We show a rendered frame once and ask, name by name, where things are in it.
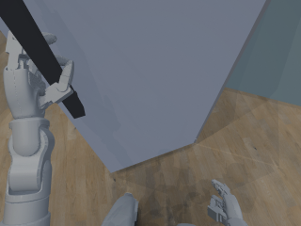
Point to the handle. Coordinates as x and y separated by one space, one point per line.
20 22

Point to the left robot forearm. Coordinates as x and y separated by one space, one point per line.
29 177

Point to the robot left hand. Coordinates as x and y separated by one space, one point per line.
23 82

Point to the robot right hand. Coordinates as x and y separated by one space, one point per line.
227 208

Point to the left robot thigh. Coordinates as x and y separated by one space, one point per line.
123 212

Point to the fridge door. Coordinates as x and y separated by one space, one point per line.
147 72

